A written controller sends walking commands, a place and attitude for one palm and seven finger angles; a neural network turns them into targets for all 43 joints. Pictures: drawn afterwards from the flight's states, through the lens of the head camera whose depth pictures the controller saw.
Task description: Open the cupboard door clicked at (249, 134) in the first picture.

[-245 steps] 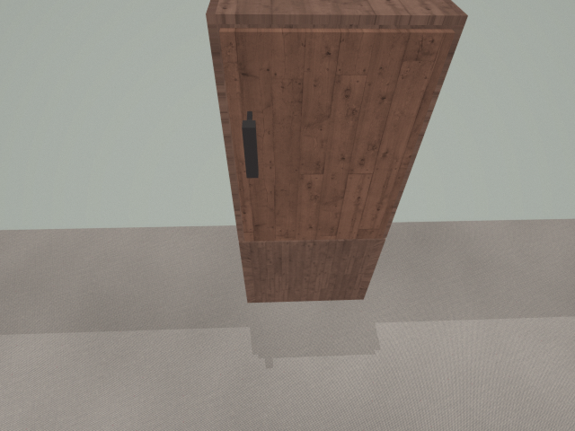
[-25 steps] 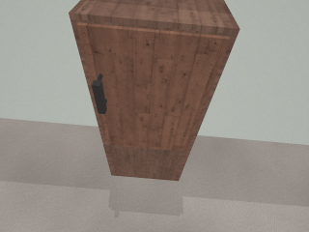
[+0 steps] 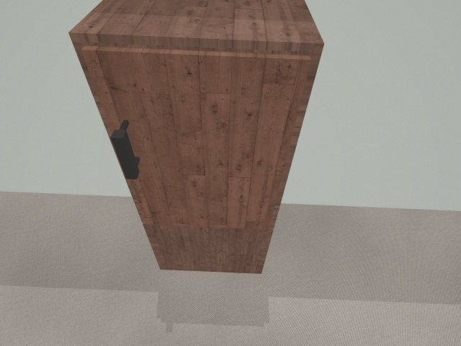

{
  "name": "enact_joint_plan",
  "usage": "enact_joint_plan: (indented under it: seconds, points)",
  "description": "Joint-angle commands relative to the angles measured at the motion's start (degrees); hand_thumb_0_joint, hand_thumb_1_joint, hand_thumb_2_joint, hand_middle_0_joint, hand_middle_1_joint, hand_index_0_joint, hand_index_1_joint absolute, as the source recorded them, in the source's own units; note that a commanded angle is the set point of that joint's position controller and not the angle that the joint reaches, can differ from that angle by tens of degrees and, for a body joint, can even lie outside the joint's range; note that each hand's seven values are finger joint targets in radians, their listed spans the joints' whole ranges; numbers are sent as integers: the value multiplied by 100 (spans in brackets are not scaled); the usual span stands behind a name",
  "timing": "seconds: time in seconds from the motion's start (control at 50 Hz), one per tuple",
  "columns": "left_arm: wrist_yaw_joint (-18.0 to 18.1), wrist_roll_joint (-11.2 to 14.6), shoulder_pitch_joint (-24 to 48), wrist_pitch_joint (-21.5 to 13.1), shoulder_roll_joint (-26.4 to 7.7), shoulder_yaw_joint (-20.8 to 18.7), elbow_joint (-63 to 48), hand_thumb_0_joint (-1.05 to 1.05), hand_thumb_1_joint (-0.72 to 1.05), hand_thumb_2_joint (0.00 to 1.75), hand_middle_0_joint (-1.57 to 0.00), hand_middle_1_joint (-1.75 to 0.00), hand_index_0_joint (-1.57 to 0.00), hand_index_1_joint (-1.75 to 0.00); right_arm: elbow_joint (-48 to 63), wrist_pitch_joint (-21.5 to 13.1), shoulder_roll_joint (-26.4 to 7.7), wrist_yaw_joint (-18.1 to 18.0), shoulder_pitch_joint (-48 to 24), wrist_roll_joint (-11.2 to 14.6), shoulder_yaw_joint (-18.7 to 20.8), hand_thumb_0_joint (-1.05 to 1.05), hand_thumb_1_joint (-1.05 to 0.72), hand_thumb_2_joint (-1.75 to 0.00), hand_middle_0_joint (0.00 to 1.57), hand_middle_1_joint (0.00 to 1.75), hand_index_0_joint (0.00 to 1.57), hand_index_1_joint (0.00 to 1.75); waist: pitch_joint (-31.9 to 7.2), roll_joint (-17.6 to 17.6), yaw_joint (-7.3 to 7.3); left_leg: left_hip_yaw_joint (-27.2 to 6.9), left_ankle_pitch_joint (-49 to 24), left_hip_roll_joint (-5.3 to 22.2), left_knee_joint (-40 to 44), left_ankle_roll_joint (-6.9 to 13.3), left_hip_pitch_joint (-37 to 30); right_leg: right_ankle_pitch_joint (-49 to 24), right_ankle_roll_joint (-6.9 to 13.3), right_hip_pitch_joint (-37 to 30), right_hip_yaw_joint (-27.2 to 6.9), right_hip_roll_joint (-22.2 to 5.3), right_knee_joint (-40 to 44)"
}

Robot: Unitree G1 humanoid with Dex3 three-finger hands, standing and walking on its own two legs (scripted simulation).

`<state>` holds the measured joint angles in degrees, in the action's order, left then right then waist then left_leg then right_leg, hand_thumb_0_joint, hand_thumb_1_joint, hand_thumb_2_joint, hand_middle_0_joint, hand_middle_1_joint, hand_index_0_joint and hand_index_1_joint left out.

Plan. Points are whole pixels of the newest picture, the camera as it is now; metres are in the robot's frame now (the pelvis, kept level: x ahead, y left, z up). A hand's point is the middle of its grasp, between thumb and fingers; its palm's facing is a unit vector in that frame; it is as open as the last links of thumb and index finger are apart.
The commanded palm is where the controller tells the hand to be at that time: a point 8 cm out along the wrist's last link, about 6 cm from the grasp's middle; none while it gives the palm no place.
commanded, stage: come to a stop and stand still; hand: left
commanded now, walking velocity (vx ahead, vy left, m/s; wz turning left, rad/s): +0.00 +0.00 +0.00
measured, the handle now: (128, 149) +0.51 +0.27 +0.03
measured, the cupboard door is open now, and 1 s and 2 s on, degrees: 0 0 0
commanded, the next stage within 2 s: look again from close up in 0.08 s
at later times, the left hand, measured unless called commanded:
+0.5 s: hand out of the picture -0.01 +0.20 -0.18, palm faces +0.00 -0.98 -0.18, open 7.4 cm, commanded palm none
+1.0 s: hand (99, 304) +0.19 +0.23 -0.01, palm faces +0.11 -0.99 -0.01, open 7.8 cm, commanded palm +0.10 +0.28 -0.05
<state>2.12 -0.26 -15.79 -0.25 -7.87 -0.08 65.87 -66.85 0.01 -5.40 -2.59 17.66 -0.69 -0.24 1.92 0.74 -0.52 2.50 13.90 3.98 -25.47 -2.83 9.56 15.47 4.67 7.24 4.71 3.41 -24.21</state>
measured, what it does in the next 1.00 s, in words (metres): shifts its weight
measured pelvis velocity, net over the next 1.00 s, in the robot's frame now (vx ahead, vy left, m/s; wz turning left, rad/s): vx -0.04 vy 0.06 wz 0.00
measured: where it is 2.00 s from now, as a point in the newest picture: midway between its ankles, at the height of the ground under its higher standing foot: outside the picture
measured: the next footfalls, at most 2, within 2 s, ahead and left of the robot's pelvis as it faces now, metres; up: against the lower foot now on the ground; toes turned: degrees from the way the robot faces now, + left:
none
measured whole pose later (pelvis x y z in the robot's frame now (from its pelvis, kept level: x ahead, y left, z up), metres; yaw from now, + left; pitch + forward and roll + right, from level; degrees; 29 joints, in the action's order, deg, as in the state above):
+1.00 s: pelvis -0.04 +0.06 -0.04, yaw +0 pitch +8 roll +0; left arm -3.5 11.8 -20.6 -24.9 -9.6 -4.9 8.1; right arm -39.9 -15.8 -14.6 -0.9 14.9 0.6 1.6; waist -7.1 0.4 -2.4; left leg 3.5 21.1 -2.5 -48.3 3.0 34.9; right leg 22.8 0.6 34.3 1.9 -1.4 -49.5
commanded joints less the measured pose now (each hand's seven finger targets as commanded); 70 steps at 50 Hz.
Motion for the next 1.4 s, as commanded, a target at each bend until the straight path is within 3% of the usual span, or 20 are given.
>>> enact_joint_plan:
  seconds: [0.0,0.14,0.16,0.2,0.24,0.32,0.36,0.62,0.7,0.72,0.74,0.76,0.8,0.86,0.9,0.98,1.08,1.16,1.24,1.38]
  points:
    - [-18,4,-412,-115,-418,-72,-163,0,90,90,-20,-30,-20,-30,120,-87,-443,-6,424,-16,89,0,-90,-90,20,30,20,30,395,-162,58,-192,-546,262,481,267,68,-555,-211,415,-863,-953,870]
    - [0,-8,-546,-168,-366,-73,-148,0,90,90,-20,-30,-20,-30,157,-129,-468,-22,377,-5,85,0,-90,-90,20,30,20,30,147,-106,62,-202,-861,285,503,260,-37,-1414,-225,165,-788,-979,688]
    - [266,-85,-1160,-314,-626,-126,40,0,90,90,-20,-30,-20,-30,552,-194,-748,43,-455,55,143,0,-90,-90,20,30,20,30,380,34,367,219,-62,81,-1091,108,653,-4963,-870,266,-1512,-1480,615]
    - [252,-106,-1173,-359,-780,-142,-241,0,90,90,-20,-30,-20,-30,865,-138,-383,58,101,50,101,0,-90,-90,20,30,20,30,-558,400,-13,13,773,-142,-1170,341,934,-7159,-452,-901,-1274,-1773,-183]
    - [183,-70,-912,-322,-633,-87,-419,0,90,90,-20,-30,-20,-30,839,-124,-450,61,228,74,128,0,-90,-90,20,30,20,30,-1011,639,-50,-49,374,-216,-811,337,499,-5550,45,-853,-994,-1495,-243]
    - [121,-51,-591,-188,-411,-32,-535,0,90,90,-20,-30,-20,-30,822,-99,-659,60,275,-7,111,0,-90,-90,20,30,20,30,327,-115,-69,-402,-399,184,38,440,292,-1010,-95,753,-967,-969,278]
    - [83,-53,-601,-161,-448,-15,-505,0,90,90,-20,-30,-20,-30,844,-114,-684,67,172,-14,78,0,-90,-90,20,30,20,30,480,-484,-7,-586,-349,158,217,489,474,-372,-98,783,-964,-871,281]
    - [3,-70,-605,-72,-506,17,-594,0,90,90,-20,-30,-20,-30,829,-192,-966,89,246,-23,49,0,-90,-90,20,30,20,30,352,-179,110,-1020,543,231,1010,634,858,-186,-234,358,-649,-817,99]
    - [6,-64,-630,-88,-509,28,-564,0,90,90,-20,-30,-20,-30,739,-202,-932,91,306,-7,33,0,-90,-90,20,30,20,30,313,-79,95,-939,261,196,930,625,757,-308,-240,353,-677,-868,146]
    - [215,-128,-906,-164,-666,63,-396,0,90,90,-20,-30,-20,-30,1069,-203,-1118,144,-346,53,28,0,-90,-90,20,30,20,30,767,-84,327,-426,-417,193,-98,420,922,-983,-299,832,-789,-1053,286]
    - [219,1093,3398,-1393,-2133,-889,-9514,0,88,89,-20,-32,-20,-32,3159,-1044,-1985,-114,-238,355,188,0,-90,-90,20,30,20,30,-2331,-1128,-638,-501,-584,-373,333,330,-916,-852,-290,512,-241,-425,-238]
    - [460,662,997,-1129,-1800,-746,-8255,0,85,88,-20,-33,-20,-33,2765,-1641,-1562,-286,-686,352,-35,0,-90,-90,20,30,20,30,-2348,-1614,27,-639,-418,-26,506,174,-973,-45,-176,771,-103,-321,-855]
    - [538,1028,-681,-403,234,419,-7065,0,81,86,-21,-36,-21,-36,2616,-1881,-1350,-221,-494,446,56,0,-90,-90,20,30,20,30,-420,-767,-202,-924,904,-123,695,76,503,412,-302,1662,94,-294,-1098]
    - [242,1035,-463,-1384,-267,-190,-6508,0,74,83,-21,-40,-21,-40,3066,-1977,-1702,-116,-620,205,275,0,-90,-90,20,30,20,30,-3,740,-354,-1001,1364,-286,-463,233,1694,941,-348,2528,199,-285,-1115]
    - [-301,1097,-1330,-2231,39,-256,-5831,0,69,81,-22,-43,-22,-43,3401,-1983,-1630,78,-755,133,405,0,-90,-90,20,30,20,30,-461,1099,22,-773,1203,-346,-1202,162,2251,1277,-297,3048,242,-254,-1771]
    - [-1661,1348,-2269,-3695,-657,-1111,-5586,0,60,77,-22,-50,-22,-50,4117,-1816,-1654,459,-1018,101,641,0,-90,-90,20,30,20,30,-1099,228,513,-403,581,-506,-2463,91,3168,1127,-115,3467,-51,-272,-2807]
    - [-1712,1719,-1505,-2868,-1133,-1504,-7537,0,48,72,-23,-57,-23,-57,4967,-1389,-1609,277,-1144,228,547,0,-90,-90,20,30,20,30,-1841,-490,514,-401,788,-501,-2546,267,3303,896,-183,3274,-253,-209,-3015]
    - [-1232,1564,-639,-3149,-1182,-1359,-8958,0,39,68,-24,-63,-24,-63,4856,-1319,-1456,84,-715,179,469,0,-90,-90,20,30,20,30,-2030,-730,22,-461,283,-395,-2972,434,2956,446,-248,3483,-366,-175,-2861]
    - [-1649,1571,-43,-3429,-1258,-1135,-8495,0,29,64,-24,-69,-24,-69,4476,-1462,-1554,-35,-610,163,348,0,-90,-90,20,30,20,30,-1764,-638,-368,-548,615,-359,-3392,476,3315,845,-303,3924,-510,-171,-2780]
    - [-2481,2152,-362,-2112,-2036,-2266,-7230,0,13,57,-25,-80,-25,-80,4444,-1446,-1590,-208,-757,353,251,0,-90,-90,20,30,20,30,-2340,-234,126,-433,167,-420,-3244,474,3547,422,-494,2319,-1087,-427,-2169]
